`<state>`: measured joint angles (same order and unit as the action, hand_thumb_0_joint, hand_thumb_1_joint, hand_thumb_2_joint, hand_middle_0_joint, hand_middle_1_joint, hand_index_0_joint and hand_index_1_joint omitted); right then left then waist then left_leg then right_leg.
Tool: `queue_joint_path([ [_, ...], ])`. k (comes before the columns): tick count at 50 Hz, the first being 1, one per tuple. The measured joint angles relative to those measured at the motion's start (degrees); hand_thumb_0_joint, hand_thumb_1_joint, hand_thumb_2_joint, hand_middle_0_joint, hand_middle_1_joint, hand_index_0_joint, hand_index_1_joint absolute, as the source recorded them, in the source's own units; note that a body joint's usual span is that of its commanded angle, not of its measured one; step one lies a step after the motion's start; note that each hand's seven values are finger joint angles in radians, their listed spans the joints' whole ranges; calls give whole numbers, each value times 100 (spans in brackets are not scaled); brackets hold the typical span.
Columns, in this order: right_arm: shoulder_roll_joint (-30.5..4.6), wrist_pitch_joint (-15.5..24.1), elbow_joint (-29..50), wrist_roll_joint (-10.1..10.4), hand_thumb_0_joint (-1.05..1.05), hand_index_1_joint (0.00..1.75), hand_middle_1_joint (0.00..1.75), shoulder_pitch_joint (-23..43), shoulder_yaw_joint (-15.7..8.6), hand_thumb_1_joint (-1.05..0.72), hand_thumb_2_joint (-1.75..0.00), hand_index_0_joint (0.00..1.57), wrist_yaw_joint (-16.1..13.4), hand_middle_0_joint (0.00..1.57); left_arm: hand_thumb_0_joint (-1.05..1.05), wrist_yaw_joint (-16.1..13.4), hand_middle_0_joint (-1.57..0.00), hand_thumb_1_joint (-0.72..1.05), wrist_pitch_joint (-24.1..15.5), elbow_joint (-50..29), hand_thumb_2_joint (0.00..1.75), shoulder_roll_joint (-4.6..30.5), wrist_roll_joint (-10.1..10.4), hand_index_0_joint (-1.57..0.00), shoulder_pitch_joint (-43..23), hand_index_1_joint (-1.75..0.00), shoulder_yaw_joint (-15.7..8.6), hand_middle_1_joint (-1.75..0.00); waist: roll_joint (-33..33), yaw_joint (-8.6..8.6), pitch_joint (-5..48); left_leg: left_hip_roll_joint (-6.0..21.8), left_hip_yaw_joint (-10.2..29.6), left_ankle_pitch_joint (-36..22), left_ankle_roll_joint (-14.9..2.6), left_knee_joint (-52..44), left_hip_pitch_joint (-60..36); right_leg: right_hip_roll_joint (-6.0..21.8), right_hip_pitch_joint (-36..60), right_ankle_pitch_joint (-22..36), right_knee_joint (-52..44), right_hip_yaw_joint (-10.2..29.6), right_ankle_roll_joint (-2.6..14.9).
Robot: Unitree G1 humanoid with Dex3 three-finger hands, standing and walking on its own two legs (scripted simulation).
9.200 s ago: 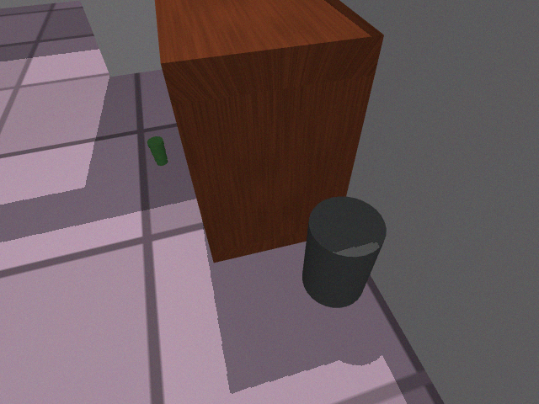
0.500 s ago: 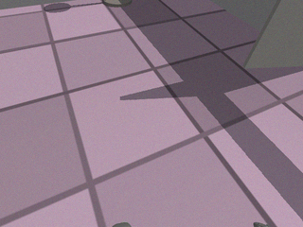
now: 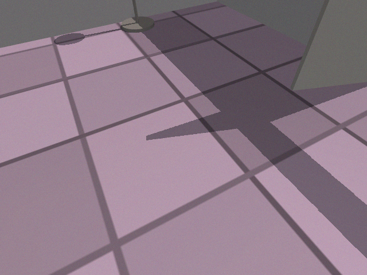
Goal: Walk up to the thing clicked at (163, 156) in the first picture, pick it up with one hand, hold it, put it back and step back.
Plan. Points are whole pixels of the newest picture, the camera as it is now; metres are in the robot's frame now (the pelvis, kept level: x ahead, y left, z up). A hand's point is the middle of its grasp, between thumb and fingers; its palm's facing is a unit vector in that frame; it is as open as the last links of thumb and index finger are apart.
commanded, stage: walk up
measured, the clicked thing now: out of the picture +0.24 -1.34 -0.70
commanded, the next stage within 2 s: stand in 0.22 s
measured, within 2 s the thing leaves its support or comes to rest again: neither
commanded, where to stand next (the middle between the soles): +0.07 +0.00 m, yaw +1 degrees
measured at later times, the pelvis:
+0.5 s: pelvis +0.01 +0.00 +0.01, yaw +0 degrees
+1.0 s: pelvis +0.03 +0.00 +0.01, yaw +0 degrees
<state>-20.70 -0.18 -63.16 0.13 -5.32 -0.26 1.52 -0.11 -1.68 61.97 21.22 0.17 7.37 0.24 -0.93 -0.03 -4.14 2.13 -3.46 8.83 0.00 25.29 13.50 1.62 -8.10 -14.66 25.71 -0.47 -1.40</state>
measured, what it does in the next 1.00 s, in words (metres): stands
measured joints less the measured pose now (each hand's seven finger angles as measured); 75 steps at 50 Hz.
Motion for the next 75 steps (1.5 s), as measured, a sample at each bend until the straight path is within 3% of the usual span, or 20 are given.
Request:
queue_joint_path([
  [18, 74, 62, -341, -46, 0, 30, 30, 90, -46, -90, -90, 21, -38, 21, 1, 40, -20, 90, 71, 328, 90, -83, -62, -20, -268, -30, 11, -30, 184, -128, 119, -35, -40, -273, 7, -613, -274, 17, 256, 284, -607, 20, -25],
  [40, 122, 78, -365, -42, 0, 30, 30, 168, -38, -90, -90, 21, -73, 21, 1, 25, -20, 90, 108, 370, 90, -98, -61, -20, -66, -30, -23, -30, 142, -41, 105, -60, -30, -194, 17, -690, -329, 39, 342, 225, -736, 3, -25],
  [75, 117, 55, -364, -48, 0, 30, 30, 75, -36, -90, -90, 21, -94, 21, 1, 13, -20, 90, 126, 285, 90, -116, -62, -20, -72, -30, -26, -30, 140, -59, 130, -18, 5, -167, 76, -753, -459, -8, 500, 210, -843, -30, 25],
])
